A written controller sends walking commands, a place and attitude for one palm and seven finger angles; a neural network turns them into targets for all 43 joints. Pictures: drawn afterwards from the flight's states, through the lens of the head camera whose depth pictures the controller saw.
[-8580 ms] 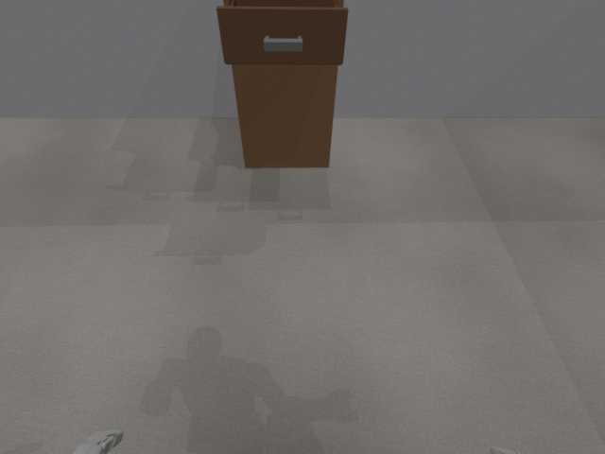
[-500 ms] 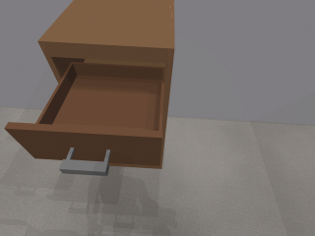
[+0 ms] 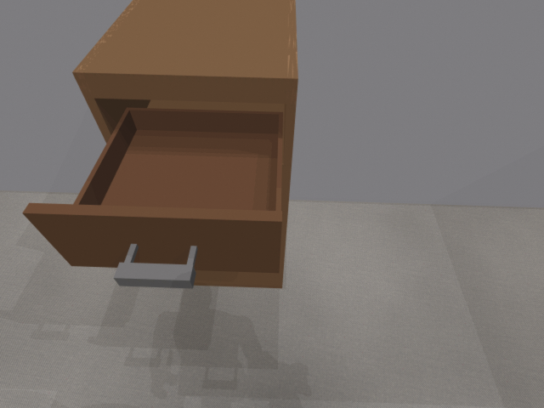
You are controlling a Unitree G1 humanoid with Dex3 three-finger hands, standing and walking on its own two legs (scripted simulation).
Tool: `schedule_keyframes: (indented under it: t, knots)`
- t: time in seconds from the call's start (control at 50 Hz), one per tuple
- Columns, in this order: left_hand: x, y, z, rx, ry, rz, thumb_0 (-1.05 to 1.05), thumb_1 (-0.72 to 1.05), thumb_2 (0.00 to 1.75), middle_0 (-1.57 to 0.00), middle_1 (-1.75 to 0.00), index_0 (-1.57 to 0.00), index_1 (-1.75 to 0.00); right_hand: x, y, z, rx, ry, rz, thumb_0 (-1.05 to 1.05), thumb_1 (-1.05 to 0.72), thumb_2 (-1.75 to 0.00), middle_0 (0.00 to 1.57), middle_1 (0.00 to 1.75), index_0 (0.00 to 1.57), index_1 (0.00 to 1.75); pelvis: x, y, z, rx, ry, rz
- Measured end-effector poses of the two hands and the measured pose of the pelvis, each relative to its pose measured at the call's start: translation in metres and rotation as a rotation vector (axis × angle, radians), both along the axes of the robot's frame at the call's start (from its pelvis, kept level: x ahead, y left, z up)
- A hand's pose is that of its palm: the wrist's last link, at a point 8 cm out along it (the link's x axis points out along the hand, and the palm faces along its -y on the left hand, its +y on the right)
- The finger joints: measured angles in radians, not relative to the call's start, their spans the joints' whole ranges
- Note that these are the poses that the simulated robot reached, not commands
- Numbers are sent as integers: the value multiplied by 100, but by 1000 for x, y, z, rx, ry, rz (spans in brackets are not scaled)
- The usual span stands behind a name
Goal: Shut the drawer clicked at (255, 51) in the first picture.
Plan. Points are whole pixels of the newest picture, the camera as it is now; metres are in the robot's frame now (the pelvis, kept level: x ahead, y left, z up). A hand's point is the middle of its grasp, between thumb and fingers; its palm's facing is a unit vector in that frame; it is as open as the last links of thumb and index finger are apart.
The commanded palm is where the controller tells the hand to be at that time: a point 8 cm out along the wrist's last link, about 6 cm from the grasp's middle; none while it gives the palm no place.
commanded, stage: come to a stop and stand still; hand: left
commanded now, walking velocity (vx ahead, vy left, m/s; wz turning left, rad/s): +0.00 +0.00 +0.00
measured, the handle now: (159, 262) +0.32 +0.21 +0.00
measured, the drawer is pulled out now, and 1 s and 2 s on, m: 0.30 0.30 0.29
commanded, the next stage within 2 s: look again from close up in 0.30 s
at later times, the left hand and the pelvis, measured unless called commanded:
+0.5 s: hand out of the picture -0.02 +0.17 -0.16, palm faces +0.02 -0.98 -0.20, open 7.4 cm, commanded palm none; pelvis -0.01 -0.01 +0.01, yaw +0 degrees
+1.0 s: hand out of the picture +0.01 +0.15 -0.16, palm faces +0.08 -0.98 -0.19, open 7.3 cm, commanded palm +0.10 +0.20 -0.06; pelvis +0.01 -0.02 +0.01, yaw +0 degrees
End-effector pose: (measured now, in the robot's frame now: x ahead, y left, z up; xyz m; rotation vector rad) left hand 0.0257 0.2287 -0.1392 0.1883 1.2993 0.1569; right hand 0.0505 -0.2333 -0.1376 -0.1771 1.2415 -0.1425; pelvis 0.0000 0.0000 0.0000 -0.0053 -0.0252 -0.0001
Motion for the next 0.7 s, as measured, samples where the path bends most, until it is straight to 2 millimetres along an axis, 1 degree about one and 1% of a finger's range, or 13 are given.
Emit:
schedule_keyframes:
  t: [0.1,0.22,0.32,0.4,0.46,0.54,0.6,0.7]
  knots:
    - [-11,7,5,13,-2,-4,0,91,90,-20,-30,-20,-30,-18,7,-4,26,-9,-7,0,-92,-90,20,29,20,29,-8,4,0,4,-19,5]
    - [-21,11,11,25,-7,-1,0,91,90,-20,-30,-20,-30,-43,10,-6,46,41,-3,0,-92,-90,20,29,20,29,-16,4,3,14,-6,7]
    - [-34,8,12,20,25,10,0,91,90,-20,-30,-20,-30,-62,11,-6,55,99,-6,0,-92,-90,20,29,20,29,-17,1,5,17,9,8]
    - [-42,0,11,6,58,19,0,91,90,-20,-30,-20,-30,-71,10,-6,58,138,-14,0,-91,-90,20,29,20,29,-14,-2,6,18,15,8]
    - [-45,-8,9,-11,78,24,0,91,90,-20,-30,-20,-30,-74,8,-5,58,155,-19,0,-91,-90,20,29,20,29,-11,-5,7,18,16,7]
    - [-45,-19,6,-36,91,26,0,91,90,-20,-30,-20,-30,-72,8,-3,57,166,-22,0,-91,-90,20,29,20,29,-6,-8,7,17,15,5]
    - [-41,-27,4,-51,94,26,0,91,90,-20,-30,-20,-30,-67,7,-2,56,167,-22,0,-91,-90,20,29,20,29,-3,-10,8,16,13,4]
    - [-37,-32,2,-57,97,30,1,92,90,-20,-30,-20,-30,-55,8,-1,56,153,-19,0,-91,-90,20,29,20,29,3,-13,9,14,9,3]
